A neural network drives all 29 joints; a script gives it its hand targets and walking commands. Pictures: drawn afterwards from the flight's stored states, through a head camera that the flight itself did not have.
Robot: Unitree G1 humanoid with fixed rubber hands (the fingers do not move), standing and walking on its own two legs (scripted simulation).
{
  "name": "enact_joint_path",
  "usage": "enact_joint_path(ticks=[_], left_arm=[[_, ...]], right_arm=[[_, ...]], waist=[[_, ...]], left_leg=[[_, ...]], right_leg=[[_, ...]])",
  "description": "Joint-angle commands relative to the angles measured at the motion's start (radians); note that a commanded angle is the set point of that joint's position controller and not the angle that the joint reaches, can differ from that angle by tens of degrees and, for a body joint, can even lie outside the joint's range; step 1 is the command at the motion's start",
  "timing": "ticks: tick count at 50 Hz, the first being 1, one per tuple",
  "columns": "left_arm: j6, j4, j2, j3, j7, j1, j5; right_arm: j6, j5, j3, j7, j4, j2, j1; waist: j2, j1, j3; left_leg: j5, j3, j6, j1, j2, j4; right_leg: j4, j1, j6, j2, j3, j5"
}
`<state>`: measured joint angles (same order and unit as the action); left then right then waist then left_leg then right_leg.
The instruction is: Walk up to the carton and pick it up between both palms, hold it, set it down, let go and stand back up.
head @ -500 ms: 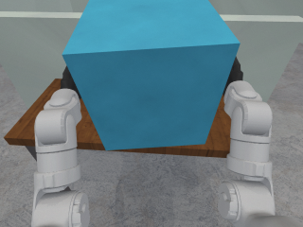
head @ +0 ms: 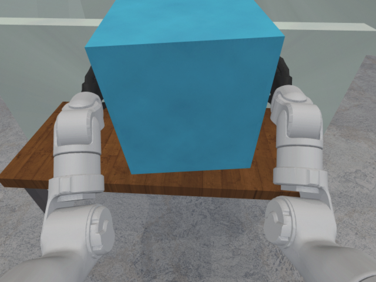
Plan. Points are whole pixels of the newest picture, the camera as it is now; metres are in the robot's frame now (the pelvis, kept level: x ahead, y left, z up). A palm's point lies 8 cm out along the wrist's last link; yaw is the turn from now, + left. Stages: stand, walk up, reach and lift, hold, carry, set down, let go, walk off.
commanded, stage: hold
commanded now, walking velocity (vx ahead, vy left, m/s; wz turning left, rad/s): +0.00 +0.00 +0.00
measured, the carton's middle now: (186, 84) +0.45 +0.00 +0.23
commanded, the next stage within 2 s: none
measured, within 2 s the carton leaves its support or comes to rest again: neither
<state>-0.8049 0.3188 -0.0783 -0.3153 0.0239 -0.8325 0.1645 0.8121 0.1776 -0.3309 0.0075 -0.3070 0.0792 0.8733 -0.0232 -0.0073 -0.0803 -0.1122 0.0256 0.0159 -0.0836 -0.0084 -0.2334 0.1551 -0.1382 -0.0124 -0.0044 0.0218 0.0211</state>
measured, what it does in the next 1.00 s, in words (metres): stands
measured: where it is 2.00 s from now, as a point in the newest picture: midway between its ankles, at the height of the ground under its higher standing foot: outside the picture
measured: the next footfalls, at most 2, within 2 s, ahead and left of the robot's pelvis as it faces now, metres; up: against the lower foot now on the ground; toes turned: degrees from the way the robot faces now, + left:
none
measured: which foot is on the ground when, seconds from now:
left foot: down 0.00-1.00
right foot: down 0.00-1.00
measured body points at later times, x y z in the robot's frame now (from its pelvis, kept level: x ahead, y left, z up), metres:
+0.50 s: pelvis +0.06 +0.01 +0.00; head +0.05 +0.00 +0.45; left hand +0.39 +0.19 +0.22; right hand +0.39 -0.18 +0.22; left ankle +0.01 +0.13 -0.75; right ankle +0.07 -0.11 -0.75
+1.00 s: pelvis +0.00 +0.00 +0.00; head -0.04 -0.01 +0.45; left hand +0.34 +0.19 +0.25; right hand +0.36 -0.17 +0.26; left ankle +0.01 +0.13 -0.75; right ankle +0.07 -0.11 -0.75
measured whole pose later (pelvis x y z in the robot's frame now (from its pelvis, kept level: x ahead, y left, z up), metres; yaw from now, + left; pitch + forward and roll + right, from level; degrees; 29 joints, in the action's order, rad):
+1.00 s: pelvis +0.00 +0.00 +0.00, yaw +1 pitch -3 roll +0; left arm -0.97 -0.11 -0.07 -0.25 -0.04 -0.65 0.05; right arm 0.97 0.06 -0.26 -0.05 0.10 0.06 0.69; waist -0.03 -0.03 -0.05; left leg -0.12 0.04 0.02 -0.07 -0.01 -0.25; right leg 0.17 -0.12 -0.01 0.00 0.04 0.01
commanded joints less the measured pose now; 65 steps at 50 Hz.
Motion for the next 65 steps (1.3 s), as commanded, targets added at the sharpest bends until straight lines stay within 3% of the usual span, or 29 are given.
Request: enact_joint_path(ticks=[1,4,7,12,15,18,20,26,28,29,33,38,41,45,48,49,51,57,62,65], left_arm=[[0.078,-0.195,0.471,0.397,0.174,-0.681,-0.215],[0.082,-0.236,0.457,0.423,0.157,-0.622,-0.23],[0.08,-0.335,0.43,0.461,0.136,-0.541,-0.244],[0.066,-0.52,0.401,0.543,0.099,-0.406,-0.292],[0.048,-0.652,0.376,0.587,0.065,-0.312,-0.314],[0.022,-0.763,0.348,0.623,0.036,-0.226,-0.342],[0.0,-0.819,0.324,0.634,0.016,-0.163,-0.351],[-0.055,-0.981,0.286,0.674,-0.02,-0.062,-0.41],[-0.079,-0.979,0.274,0.662,-0.023,-0.042,-0.411],[-0.087,-0.973,0.266,0.665,-0.025,-0.049,-0.408],[-0.116,-0.948,0.274,0.65,-0.021,-0.069,-0.408],[-0.136,-0.864,0.294,0.62,-0.001,-0.152,-0.384],[-0.137,-0.766,0.315,0.596,0.023,-0.251,-0.368],[-0.113,-0.662,0.338,0.565,0.066,-0.395,-0.35],[-0.1,-0.564,0.369,0.536,0.1,-0.46,-0.323],[-0.095,-0.551,0.377,0.528,0.109,-0.487,-0.32],[-0.086,-0.477,0.395,0.514,0.129,-0.528,-0.306],[-0.044,-0.304,0.433,0.457,0.171,-0.614,-0.273],[-0.014,-0.203,0.477,0.422,0.198,-0.67,-0.244],[0.011,-0.23,0.489,0.434,0.203,-0.724,-0.254]], right_arm=[[-0.048,-0.211,0.395,0.188,0.129,-0.513,0.56],[-0.048,-0.212,0.426,0.175,0.196,-0.5,0.51],[-0.043,-0.228,0.463,0.156,0.276,-0.471,0.409],[-0.032,-0.278,0.564,0.113,0.503,-0.444,0.292],[-0.017,-0.314,0.602,0.091,0.623,-0.418,0.202],[0.008,-0.341,0.641,0.069,0.744,-0.386,0.138],[0.026,-0.354,0.649,0.063,0.811,-0.347,0.093],[0.079,-0.399,0.666,0.055,0.924,-0.277,-0.026],[0.099,-0.408,0.671,0.058,0.921,-0.269,-0.031],[0.106,-0.406,0.671,0.061,0.924,-0.269,-0.019],[0.128,-0.415,0.664,0.078,0.909,-0.265,0.023],[0.15,-0.411,0.644,0.098,0.799,-0.312,0.099],[0.147,-0.39,0.622,0.11,0.722,-0.331,0.192],[0.134,-0.373,0.596,0.127,0.601,-0.398,0.306],[0.125,-0.349,0.574,0.135,0.53,-0.439,0.382],[0.126,-0.344,0.564,0.141,0.495,-0.46,0.389],[0.117,-0.324,0.544,0.144,0.437,-0.47,0.426],[0.089,-0.288,0.506,0.163,0.28,-0.529,0.514],[0.062,-0.265,0.477,0.177,0.218,-0.56,0.581],[0.04,-0.261,0.47,0.182,0.209,-0.578,0.61]], waist=[[0.007,0.002,-0.302],[0.043,0.009,-0.343],[0.026,0.002,-0.382],[0.047,-0.001,-0.471],[0.014,-0.001,-0.499],[0.039,-0.006,-0.485],[0.019,-0.006,-0.46],[-0.004,0.014,-0.412],[-0.016,0.007,-0.384],[0.009,0.005,-0.368],[0.018,-0.007,-0.329],[0.008,-0.023,-0.263],[0.019,-0.012,-0.231],[0.028,-0.012,-0.248],[0.012,-0.016,-0.251],[0.034,-0.012,-0.242],[0.008,-0.009,-0.233],[0.037,-0.013,-0.242],[0.035,-0.011,-0.234],[0.028,-0.008,-0.296]], left_leg=[[-0.098,-0.035,-0.034,-0.21,0.028,0.139],[0.005,-0.026,-0.027,-0.166,0.034,0.146],[0.14,-0.028,-0.022,-0.105,0.038,0.162],[0.396,-0.017,-0.001,0.016,0.038,0.162],[0.545,-0.016,0.02,0.075,0.032,0.151],[0.616,-0.015,0.031,0.123,0.027,0.141],[0.684,-0.02,0.039,0.123,0.027,0.126],[0.679,-0.023,0.071,0.097,0.014,0.092],[0.638,-0.023,0.073,0.077,0.014,0.088],[0.6,-0.022,0.069,0.062,0.014,0.09],[0.466,-0.03,0.061,0.0,0.017,0.082],[0.243,-0.042,0.038,-0.096,0.019,0.106],[0.046,-0.052,0.017,-0.18,0.027,0.111],[-0.084,-0.063,0.001,-0.213,0.041,0.097],[-0.134,-0.058,-0.009,-0.228,0.042,0.095],[-0.149,-0.056,-0.011,-0.231,0.043,0.094],[-0.173,-0.056,-0.011,-0.229,0.043,0.09],[-0.217,-0.054,-0.021,-0.222,0.051,0.093],[-0.193,-0.042,-0.03,-0.23,0.046,0.109],[-0.15,-0.038,-0.035,-0.214,0.042,0.118]], right_leg=[[0.006,0.348,0.038,-0.028,-0.02,-0.113],[0.006,0.401,0.05,-0.027,-0.022,0.009],[0.004,0.467,0.061,-0.027,-0.03,0.184],[0.009,0.525,0.068,-0.017,-0.039,0.45],[0.001,0.541,0.064,-0.017,-0.037,0.532],[-0.008,0.51,0.066,-0.017,-0.032,0.565],[-0.022,0.492,0.059,-0.022,-0.029,0.56],[-0.041,0.469,0.035,-0.026,-0.019,0.498],[-0.043,0.447,0.035,-0.028,-0.013,0.441],[-0.043,0.433,0.036,-0.033,-0.01,0.405],[-0.032,0.42,0.038,-0.034,-0.007,0.286],[-0.015,0.389,0.048,-0.033,-0.003,0.118],[0.009,0.38,0.054,-0.026,0.0,-0.021],[0.021,0.361,0.063,-0.022,-0.005,-0.147],[0.026,0.343,0.063,-0.019,-0.015,-0.199],[0.027,0.34,0.062,-0.024,-0.01,-0.211],[0.016,0.327,0.062,-0.018,-0.023,-0.254],[-0.008,0.316,0.058,-0.021,-0.029,-0.313],[-0.013,0.311,0.05,-0.024,-0.031,-0.276],[-0.005,0.34,0.048,-0.025,-0.031,-0.222]])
